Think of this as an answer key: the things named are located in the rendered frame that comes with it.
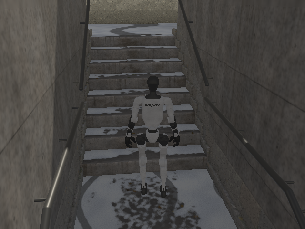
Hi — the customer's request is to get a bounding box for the robot right upper arm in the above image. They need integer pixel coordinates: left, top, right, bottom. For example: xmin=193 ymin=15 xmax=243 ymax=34
xmin=163 ymin=97 xmax=175 ymax=123

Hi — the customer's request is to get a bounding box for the robot left forearm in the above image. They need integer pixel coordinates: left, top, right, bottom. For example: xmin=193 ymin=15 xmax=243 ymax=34
xmin=126 ymin=116 xmax=135 ymax=137

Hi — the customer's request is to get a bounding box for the right robot hand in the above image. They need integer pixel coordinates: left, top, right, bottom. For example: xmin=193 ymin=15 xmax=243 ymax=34
xmin=169 ymin=135 xmax=180 ymax=147

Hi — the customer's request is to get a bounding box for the right robot thigh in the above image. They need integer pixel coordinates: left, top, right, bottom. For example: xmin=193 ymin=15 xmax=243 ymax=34
xmin=159 ymin=133 xmax=169 ymax=167

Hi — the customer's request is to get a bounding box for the robot right forearm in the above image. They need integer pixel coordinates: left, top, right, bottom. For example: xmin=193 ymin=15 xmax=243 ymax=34
xmin=170 ymin=116 xmax=179 ymax=137

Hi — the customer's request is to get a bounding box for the robot left upper arm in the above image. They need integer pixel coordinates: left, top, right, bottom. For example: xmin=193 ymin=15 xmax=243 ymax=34
xmin=131 ymin=96 xmax=143 ymax=123

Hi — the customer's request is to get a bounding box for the left robot hand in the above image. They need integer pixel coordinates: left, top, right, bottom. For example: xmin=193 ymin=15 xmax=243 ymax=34
xmin=125 ymin=136 xmax=136 ymax=148

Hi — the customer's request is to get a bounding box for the right robot shin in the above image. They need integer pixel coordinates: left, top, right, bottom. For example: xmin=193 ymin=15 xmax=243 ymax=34
xmin=160 ymin=159 xmax=167 ymax=191

